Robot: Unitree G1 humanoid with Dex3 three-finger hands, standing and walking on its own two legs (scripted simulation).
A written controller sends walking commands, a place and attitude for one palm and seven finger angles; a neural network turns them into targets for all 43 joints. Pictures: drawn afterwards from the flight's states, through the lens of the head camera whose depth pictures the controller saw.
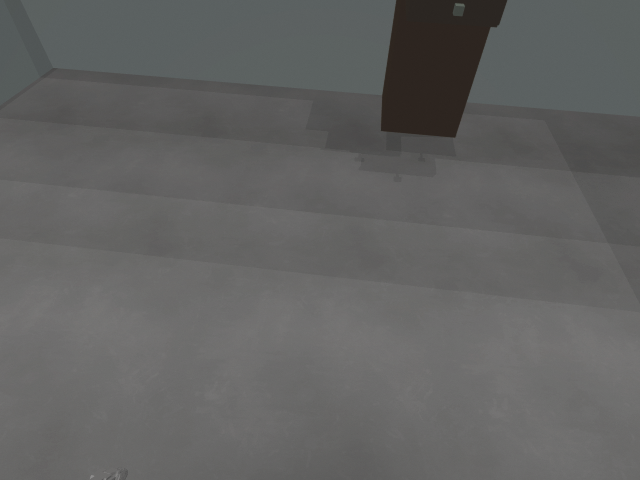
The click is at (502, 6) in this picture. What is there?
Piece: drawer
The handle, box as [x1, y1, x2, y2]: [453, 3, 464, 15]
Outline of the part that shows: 455,3 453,15 462,15 464,5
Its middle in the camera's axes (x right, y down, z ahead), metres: +0.56 -0.95 +1.58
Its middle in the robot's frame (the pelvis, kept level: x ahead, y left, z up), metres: +1.84 -0.47 -0.03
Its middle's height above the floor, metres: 0.75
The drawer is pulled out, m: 0.21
